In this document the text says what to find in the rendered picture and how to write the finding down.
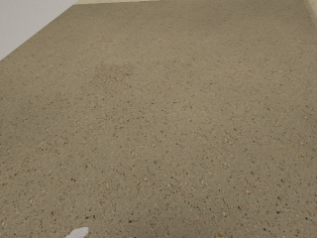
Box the robot left hand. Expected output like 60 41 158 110
65 227 89 238

